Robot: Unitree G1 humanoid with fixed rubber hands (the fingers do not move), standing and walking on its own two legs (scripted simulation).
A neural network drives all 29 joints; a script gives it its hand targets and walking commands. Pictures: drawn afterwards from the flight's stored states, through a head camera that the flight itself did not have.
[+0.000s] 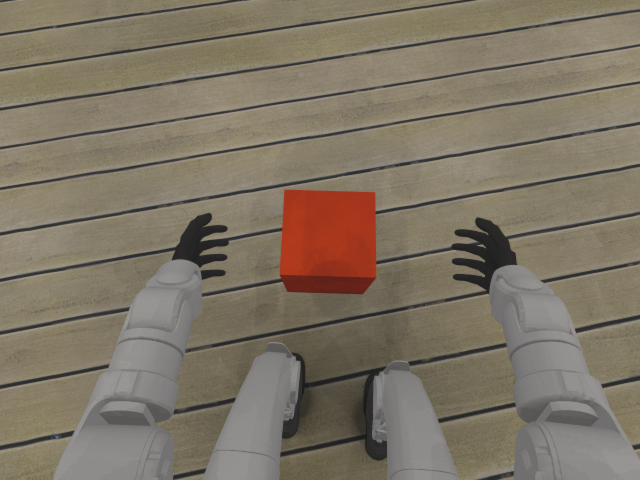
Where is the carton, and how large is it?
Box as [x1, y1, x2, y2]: [280, 190, 375, 293]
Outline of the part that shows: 284,190 280,276 287,291 362,293 375,278 374,192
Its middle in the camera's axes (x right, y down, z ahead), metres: +0.02 +0.01 +0.98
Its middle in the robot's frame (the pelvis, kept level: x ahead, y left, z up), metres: +0.52 +0.03 -0.55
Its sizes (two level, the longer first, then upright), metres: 0.210 0.200 0.250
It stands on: the floor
